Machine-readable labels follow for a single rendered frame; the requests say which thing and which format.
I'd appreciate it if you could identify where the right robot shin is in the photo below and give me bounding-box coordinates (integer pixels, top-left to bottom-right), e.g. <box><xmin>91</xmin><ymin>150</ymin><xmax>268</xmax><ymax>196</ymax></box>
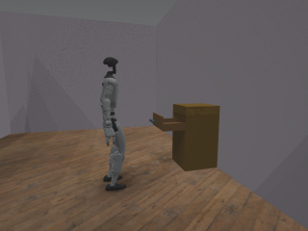
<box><xmin>111</xmin><ymin>153</ymin><xmax>125</xmax><ymax>186</ymax></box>

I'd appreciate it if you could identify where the right robot upper arm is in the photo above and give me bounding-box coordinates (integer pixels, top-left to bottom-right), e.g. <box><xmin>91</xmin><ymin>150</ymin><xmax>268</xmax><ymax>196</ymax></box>
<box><xmin>102</xmin><ymin>78</ymin><xmax>116</xmax><ymax>104</ymax></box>

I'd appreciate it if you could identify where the left robot forearm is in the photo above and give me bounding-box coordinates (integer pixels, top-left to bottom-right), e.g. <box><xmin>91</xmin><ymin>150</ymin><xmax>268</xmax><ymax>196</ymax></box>
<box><xmin>100</xmin><ymin>101</ymin><xmax>105</xmax><ymax>120</ymax></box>

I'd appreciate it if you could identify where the left robot hand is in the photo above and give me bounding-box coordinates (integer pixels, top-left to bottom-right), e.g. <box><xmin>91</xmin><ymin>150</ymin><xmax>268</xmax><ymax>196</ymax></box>
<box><xmin>102</xmin><ymin>120</ymin><xmax>106</xmax><ymax>134</ymax></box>

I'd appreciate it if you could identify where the handle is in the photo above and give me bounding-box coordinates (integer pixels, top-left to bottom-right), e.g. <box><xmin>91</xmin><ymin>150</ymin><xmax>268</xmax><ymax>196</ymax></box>
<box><xmin>149</xmin><ymin>118</ymin><xmax>159</xmax><ymax>123</ymax></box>

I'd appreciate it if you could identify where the drawer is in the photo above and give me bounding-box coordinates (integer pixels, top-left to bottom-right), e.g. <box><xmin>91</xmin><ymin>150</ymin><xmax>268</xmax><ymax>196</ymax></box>
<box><xmin>153</xmin><ymin>113</ymin><xmax>186</xmax><ymax>132</ymax></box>

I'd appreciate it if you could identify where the right robot hand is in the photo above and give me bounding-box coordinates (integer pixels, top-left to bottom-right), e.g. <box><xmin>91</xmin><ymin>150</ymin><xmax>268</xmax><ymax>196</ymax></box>
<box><xmin>105</xmin><ymin>127</ymin><xmax>116</xmax><ymax>146</ymax></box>

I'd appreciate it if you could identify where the left robot foot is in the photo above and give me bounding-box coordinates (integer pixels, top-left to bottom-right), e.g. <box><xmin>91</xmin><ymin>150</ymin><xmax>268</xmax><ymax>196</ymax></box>
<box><xmin>103</xmin><ymin>175</ymin><xmax>122</xmax><ymax>182</ymax></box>

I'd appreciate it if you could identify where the right robot forearm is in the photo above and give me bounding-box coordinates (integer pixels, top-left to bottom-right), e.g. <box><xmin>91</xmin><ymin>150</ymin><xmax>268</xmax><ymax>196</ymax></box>
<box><xmin>102</xmin><ymin>99</ymin><xmax>113</xmax><ymax>128</ymax></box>

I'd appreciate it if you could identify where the cabinet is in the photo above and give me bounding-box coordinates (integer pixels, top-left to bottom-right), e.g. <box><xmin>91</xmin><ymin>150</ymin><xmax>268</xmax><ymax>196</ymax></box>
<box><xmin>172</xmin><ymin>103</ymin><xmax>220</xmax><ymax>171</ymax></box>

